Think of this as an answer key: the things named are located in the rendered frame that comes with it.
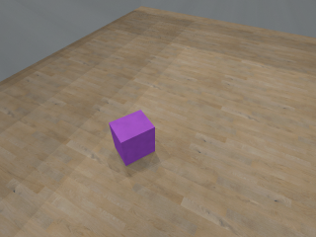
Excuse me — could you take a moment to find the carton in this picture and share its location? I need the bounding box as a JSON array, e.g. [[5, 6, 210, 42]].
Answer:
[[109, 110, 155, 166]]

